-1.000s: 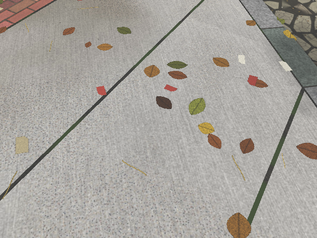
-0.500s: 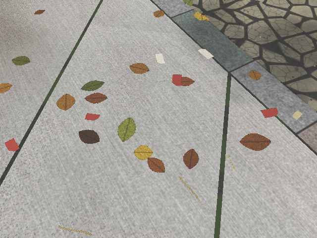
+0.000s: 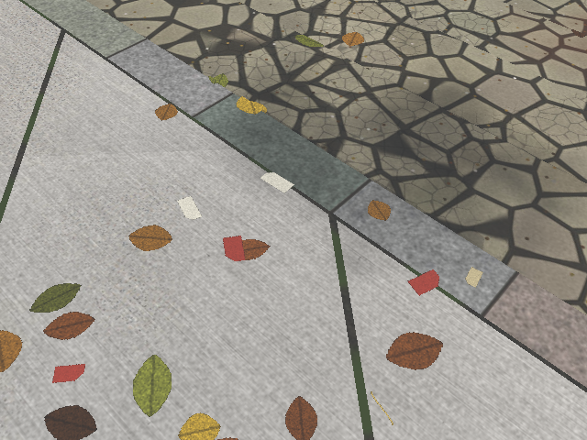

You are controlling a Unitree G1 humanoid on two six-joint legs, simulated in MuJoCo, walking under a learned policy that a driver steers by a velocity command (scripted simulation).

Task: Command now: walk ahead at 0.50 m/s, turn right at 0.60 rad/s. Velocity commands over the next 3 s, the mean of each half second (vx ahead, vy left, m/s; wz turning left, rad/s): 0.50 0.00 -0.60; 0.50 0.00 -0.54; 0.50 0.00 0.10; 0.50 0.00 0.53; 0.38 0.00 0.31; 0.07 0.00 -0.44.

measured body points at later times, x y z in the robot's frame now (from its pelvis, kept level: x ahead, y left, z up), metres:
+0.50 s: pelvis +0.25 -0.08 -0.01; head +0.29 -0.10 +0.44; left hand +0.51 +0.12 -0.09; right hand +0.24 -0.38 -0.13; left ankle +0.15 +0.11 -0.63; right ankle +0.31 -0.17 -0.73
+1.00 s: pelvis +0.54 -0.13 +0.00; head +0.56 -0.14 +0.45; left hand +0.75 +0.07 -0.12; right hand +0.53 -0.44 -0.09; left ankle +0.65 -0.08 -0.73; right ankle +0.36 -0.18 -0.65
